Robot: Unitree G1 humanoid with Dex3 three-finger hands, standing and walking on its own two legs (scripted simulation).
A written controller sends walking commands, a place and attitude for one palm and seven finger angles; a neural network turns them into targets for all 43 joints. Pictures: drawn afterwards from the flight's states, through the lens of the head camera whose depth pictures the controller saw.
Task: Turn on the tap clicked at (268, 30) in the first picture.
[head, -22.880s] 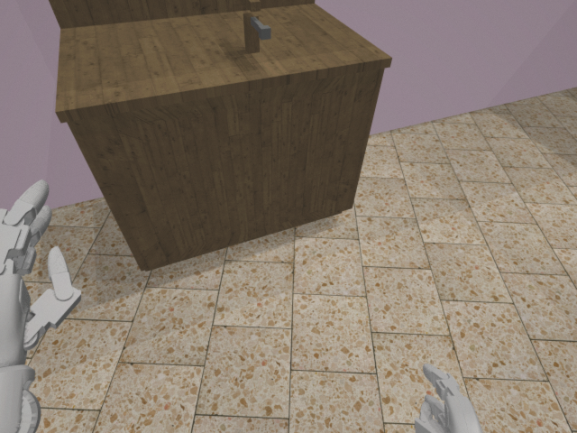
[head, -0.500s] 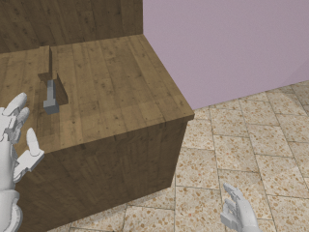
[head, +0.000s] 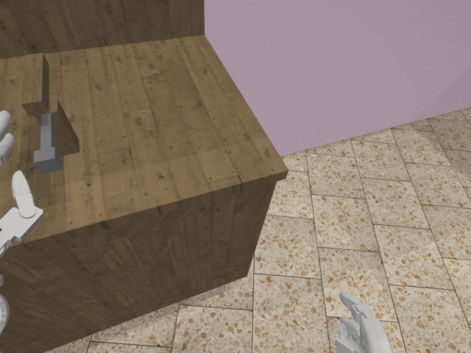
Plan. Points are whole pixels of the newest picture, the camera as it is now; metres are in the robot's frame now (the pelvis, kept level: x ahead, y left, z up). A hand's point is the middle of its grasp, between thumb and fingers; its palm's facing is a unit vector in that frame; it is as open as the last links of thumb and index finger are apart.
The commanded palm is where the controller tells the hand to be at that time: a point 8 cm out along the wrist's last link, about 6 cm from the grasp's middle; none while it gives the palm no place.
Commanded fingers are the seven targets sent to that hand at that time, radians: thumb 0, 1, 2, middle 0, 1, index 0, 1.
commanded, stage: come to a stop and stand still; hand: left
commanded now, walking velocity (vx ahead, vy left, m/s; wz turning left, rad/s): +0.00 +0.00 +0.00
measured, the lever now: (48, 160) +0.34 +0.33 +0.12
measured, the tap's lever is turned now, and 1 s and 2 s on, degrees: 0 0 0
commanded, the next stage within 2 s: look again from close up in 1.10 s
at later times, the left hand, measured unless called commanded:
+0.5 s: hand (41, 206) +0.23 +0.25 +0.19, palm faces +0.43 -0.80 -0.43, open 7.4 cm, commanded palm +0.14 +0.28 +0.18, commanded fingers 0.00 0.90 0.90 -0.20 -0.30 -0.20 -0.30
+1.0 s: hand (55, 217) +0.23 +0.24 +0.17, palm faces +0.34 -0.85 -0.40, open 7.4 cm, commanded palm +0.16 +0.28 +0.18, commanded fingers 0.00 0.90 0.90 -0.20 -0.30 -0.20 -0.30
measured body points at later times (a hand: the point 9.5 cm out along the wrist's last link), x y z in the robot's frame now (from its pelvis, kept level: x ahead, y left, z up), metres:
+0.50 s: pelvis -0.02 +0.00 -0.01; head +0.03 -0.01 +0.44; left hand +0.20 +0.29 +0.22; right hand +0.17 -0.22 -0.09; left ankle +0.04 +0.04 -0.74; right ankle -0.04 -0.11 -0.74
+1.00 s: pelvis +0.00 +0.00 +0.00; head +0.01 +0.02 +0.45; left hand +0.20 +0.28 +0.19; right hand +0.19 -0.22 -0.05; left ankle +0.04 +0.04 -0.74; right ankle -0.04 -0.11 -0.74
